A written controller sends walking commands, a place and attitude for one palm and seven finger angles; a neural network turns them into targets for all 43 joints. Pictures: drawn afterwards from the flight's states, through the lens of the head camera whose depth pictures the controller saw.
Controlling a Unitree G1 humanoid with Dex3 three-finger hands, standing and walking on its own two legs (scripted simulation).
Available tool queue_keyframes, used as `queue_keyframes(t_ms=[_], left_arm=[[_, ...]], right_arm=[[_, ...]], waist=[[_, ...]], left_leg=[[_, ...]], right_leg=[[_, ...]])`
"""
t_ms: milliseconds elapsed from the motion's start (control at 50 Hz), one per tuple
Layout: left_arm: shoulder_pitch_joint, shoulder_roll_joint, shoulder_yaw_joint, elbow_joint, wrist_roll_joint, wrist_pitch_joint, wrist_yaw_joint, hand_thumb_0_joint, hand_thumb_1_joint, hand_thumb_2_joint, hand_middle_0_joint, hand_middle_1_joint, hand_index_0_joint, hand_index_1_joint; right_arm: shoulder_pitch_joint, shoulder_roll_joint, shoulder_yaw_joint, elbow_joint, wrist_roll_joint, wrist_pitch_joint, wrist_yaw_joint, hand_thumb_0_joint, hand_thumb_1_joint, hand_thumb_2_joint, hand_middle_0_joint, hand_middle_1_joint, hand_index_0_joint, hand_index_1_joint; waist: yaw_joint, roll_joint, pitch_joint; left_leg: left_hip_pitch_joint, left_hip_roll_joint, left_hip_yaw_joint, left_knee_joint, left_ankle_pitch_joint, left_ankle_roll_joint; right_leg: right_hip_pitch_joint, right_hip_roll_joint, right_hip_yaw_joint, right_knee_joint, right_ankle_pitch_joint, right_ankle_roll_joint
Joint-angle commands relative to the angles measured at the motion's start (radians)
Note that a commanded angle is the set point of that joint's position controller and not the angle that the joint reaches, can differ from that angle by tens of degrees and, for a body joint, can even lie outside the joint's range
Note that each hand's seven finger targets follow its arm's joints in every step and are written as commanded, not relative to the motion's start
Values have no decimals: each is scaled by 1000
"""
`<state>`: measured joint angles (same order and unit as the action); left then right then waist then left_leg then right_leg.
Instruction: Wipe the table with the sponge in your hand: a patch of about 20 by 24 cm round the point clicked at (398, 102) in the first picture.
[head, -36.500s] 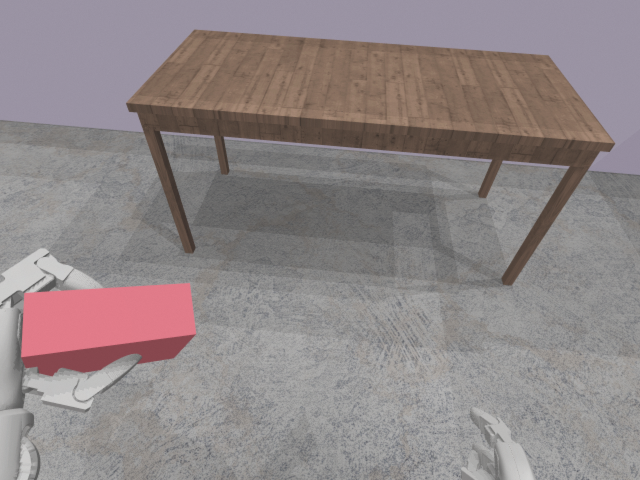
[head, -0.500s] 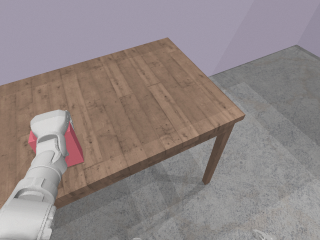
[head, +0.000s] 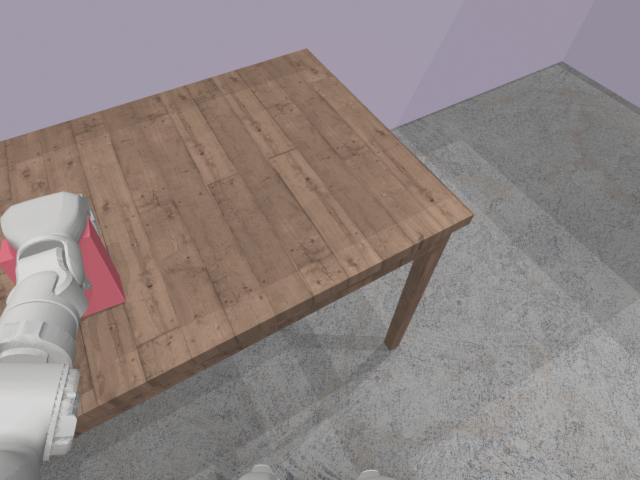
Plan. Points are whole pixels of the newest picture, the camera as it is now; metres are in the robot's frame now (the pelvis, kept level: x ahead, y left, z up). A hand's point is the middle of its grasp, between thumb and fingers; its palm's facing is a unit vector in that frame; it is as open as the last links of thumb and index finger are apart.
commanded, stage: wipe forward along the middle lane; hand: left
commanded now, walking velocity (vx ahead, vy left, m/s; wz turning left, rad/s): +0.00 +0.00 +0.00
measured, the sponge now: (75, 283) +0.38 +0.35 -0.02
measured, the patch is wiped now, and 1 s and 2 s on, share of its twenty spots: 0.95 0.95 0.95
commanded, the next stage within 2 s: slide back across to the first lane in 0.20 s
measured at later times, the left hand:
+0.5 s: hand (51, 228) +0.44 +0.38 +0.03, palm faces -0.13 -0.01 -0.99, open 9.5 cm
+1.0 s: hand (14, 235) +0.43 +0.42 +0.04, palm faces -0.09 -0.03 -1.00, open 9.5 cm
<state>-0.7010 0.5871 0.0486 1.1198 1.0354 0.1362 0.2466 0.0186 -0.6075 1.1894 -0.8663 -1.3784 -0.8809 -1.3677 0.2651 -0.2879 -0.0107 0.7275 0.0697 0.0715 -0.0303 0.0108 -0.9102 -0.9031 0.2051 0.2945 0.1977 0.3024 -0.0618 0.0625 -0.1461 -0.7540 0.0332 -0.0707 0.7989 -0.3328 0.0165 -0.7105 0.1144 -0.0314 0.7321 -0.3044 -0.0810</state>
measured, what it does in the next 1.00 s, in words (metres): shifts its weight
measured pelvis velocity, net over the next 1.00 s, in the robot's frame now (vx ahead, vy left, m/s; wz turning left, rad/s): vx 0.04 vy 0.07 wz -0.01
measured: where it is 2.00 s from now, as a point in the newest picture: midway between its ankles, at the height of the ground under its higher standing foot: outside the picture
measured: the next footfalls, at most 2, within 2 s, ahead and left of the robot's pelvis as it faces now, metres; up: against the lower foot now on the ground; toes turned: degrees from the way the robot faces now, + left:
none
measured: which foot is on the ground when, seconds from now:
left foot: down 0.00-1.00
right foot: down 0.00-1.00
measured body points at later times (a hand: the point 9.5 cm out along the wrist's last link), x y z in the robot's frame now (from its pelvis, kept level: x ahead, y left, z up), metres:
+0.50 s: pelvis +0.00 +0.04 +0.00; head +0.09 +0.05 +0.44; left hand +0.45 +0.37 +0.09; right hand +0.05 -0.23 -0.13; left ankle +0.03 +0.14 -0.70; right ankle +0.02 -0.07 -0.70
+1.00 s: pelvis +0.04 +0.07 +0.01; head +0.10 +0.08 +0.46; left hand +0.43 +0.42 +0.09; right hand +0.14 -0.20 -0.10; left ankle +0.03 +0.14 -0.70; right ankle +0.02 -0.07 -0.70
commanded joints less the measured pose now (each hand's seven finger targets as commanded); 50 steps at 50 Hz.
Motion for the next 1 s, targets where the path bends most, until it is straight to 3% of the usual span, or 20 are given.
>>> queue_keyframes(t_ms=[0, 120, 140, 180, 200, 260, 340, 380, 400, 440, 500, 600, 660, 740, 780, 860, 880, 920, 960, 980], left_arm=[[-264, 302, 44, -79, 32, 24, 49, 0, 100, 1300, -1200, -1600, -1200, -1600], [-323, 297, 25, -54, 54, 26, 56, 0, 100, 1300, -1200, -1600, -1200, -1600], [-328, 297, 20, -38, 60, 32, 56, 0, 100, 1300, -1200, -1600, -1200, -1600], [-369, 309, 33, -46, 55, 30, 59, 0, 100, 1300, -1200, -1600, -1200, -1600], [-386, 290, 7, -41, 59, 32, 60, 0, 100, 1300, -1200, -1600, -1200, -1600], [-438, 293, -5, -16, 61, 43, 62, 0, 100, 1300, -1200, -1600, -1200, -1600], [-424, 321, 21, -28, 58, 45, 53, 0, 100, 1300, -1200, -1600, -1200, -1600], [-415, 368, 62, -51, 58, 39, 45, 0, 100, 1300, -1200, -1600, -1200, -1600], [-395, 354, 53, -50, 62, 40, 45, 0, 100, 1300, -1200, -1600, -1200, -1600], [-357, 314, 34, -61, 61, 39, 42, 0, 100, 1300, -1200, -1600, -1200, -1600], [-330, 363, 80, -98, 60, 35, 41, 0, 100, 1300, -1200, -1600, -1200, -1600], [-278, 327, 68, -109, 67, 40, 48, 0, 100, 1300, -1200, -1600, -1200, -1600], [-229, 346, 89, -108, 63, 49, 48, 0, 100, 1300, -1200, -1600, -1200, -1600], [-195, 329, 85, -128, 75, 49, 39, 0, 100, 1300, -1200, -1600, -1200, -1600], [-135, 329, 110, -157, 58, 43, 29, 0, 100, 1300, -1200, -1600, -1200, -1600], [-94, 281, 71, -191, 68, 45, 19, 0, 100, 1300, -1200, -1600, -1200, -1600], [-85, 282, 86, -224, 55, 39, 14, 0, 100, 1300, -1200, -1600, -1200, -1600], [-75, 284, 82, -237, 53, 43, 9, 0, 100, 1300, -1200, -1600, -1200, -1600], [-38, 301, 103, -237, 51, 47, 6, 0, 100, 1300, -1200, -1600, -1200, -1600], [-48, 312, 120, -261, 40, 39, 1, 0, 100, 1300, -1200, -1600, -1200, -1600]], right_arm=[[49, -141, -45, -90, -5, -21, -9, 0, -900, -900, 200, 300, 200, 300], [54, -144, -42, -88, -6, -21, -8, 0, -900, -900, 200, 300, 200, 300], [56, -144, -41, -89, -5, -19, -9, 0, -900, -900, 200, 300, 200, 300], [56, -144, -41, -88, -8, -22, -11, 0, -900, -900, 200, 300, 200, 300], [63, -142, -40, -87, -7, -21, -11, 0, -900, -900, 200, 300, 200, 300], [72, -144, -36, -84, -7, -25, -12, 0, -900, -900, 200, 300, 200, 300], [79, -142, -37, -89, -8, -26, -11, 0, -900, -900, 200, 300, 200, 300], [79, -145, -36, -90, -11, -20, -10, 0, -900, -900, 200, 300, 200, 300], [88, -142, -39, -89, -10, -16, -8, 0, -900, -900, 200, 300, 200, 300], [83, -139, -42, -96, -10, -15, -5, 0, -900, -900, 200, 300, 200, 300], [80, -146, -45, -93, -10, -7, 0, 0, -900, -900, 200, 300, 200, 300], [64, -148, -50, -92, -9, 0, 10, 0, -900, -900, 200, 300, 200, 300], [50, -150, -49, -100, -7, 7, 15, 0, -900, -900, 200, 300, 200, 300], [40, -150, -55, -104, -9, 15, 24, 0, -900, -900, 200, 300, 200, 300], [21, -148, -55, -114, -11, 19, 29, 0, -900, -900, 200, 300, 200, 300], [15, -150, -64, -124, -9, 30, 34, 0, -900, -900, 200, 300, 200, 300], [3, -146, -63, -132, -8, 30, 33, 0, -900, -900, 200, 300, 200, 300], [5, -150, -67, -129, -9, 39, 34, 0, -900, -900, 200, 300, 200, 300], [-3, -152, -65, -132, -8, 46, 34, 0, -900, -900, 200, 300, 200, 300], [-17, -150, -62, -133, -8, 46, 33, 0, -900, -900, 200, 300, 200, 300]], waist=[[-16, -85, -282], [-35, -61, -242], [-40, -79, -231], [-39, -56, -246], [-47, -43, -242], [-61, -58, -239], [-36, -27, -308], [-11, 2, -349], [-10, -5, -356], [-7, -6, -331], [16, 2, -354], [20, 2, -280], [36, -13, -261], [48, 19, -266], [70, 30, -297], [57, 1, -270], [70, 37, -284], [59, 24, -280], [65, -4, -269], [73, 22, -274]], left_leg=[[12, -46, 64, -41, 64, 47], [32, -41, 61, -51, 35, 49], [22, -44, 61, -52, 22, 49], [38, -41, 59, -57, 31, 49], [45, -42, 58, -58, 22, 48], [37, -39, 56, -61, -4, 47], [81, -40, 55, -70, 30, 48], [109, -38, 46, -79, 77, 46], [130, -39, 44, -80, 96, 48], [157, -38, 42, -95, 100, 46], [204, -35, 31, -110, 158, 46], [254, -31, 16, -138, 189, 44], [251, -36, 18, -152, 199, 43], [308, -30, 8, -154, 281, 36], [338, -27, 5, -155, 361, 33], [364, -25, 0, -148, 400, 32], [389, -20, -10, -150, 467, 26], [410, -21, -7, -144, 479, 26], [394, -25, -7, -150, 463, 28], [407, -19, -13, -151, 518, 23]], right_leg=[[300, -77, 125, -138, 224, 51], [210, -65, 93, -143, 134, 47], [202, -64, 90, -148, 110, 49], [187, -61, 81, -143, 108, 45], [168, -60, 73, -141, 84, 47], [143, -57, 64, -143, 37, 49], [174, -54, 61, -139, 62, 45], [202, -53, 54, -124, 106, 37], [200, -50, 49, -121, 116, 38], [194, -47, 39, -136, 107, 38], [222, -45, 34, -132, 149, 32], [195, -39, 14, -147, 136, 24], [228, -41, 14, -158, 152, 21], [223, -40, 3, -149, 191, 12], [261, -42, 7, -149, 249, 6], [251, -40, -2, -155, 268, 9], [254, -41, 3, -153, 291, 4], [258, -41, -1, -159, 303, 8], [282, -43, 0, -165, 308, 8], [282, -45, 6, -163, 333, 4]])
